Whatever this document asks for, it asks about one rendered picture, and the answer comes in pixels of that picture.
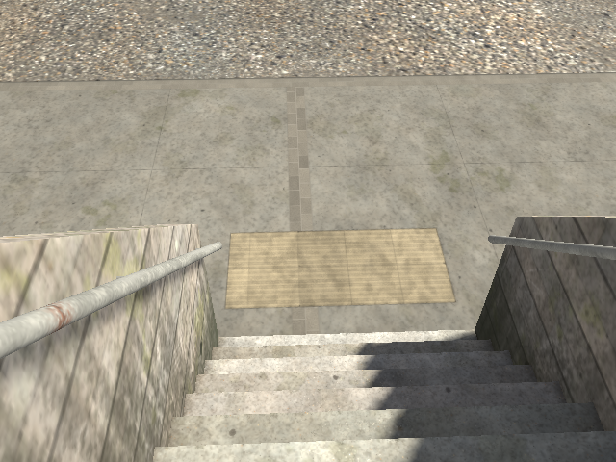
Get stairs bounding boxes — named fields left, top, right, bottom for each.
left=153, top=329, right=616, bottom=462

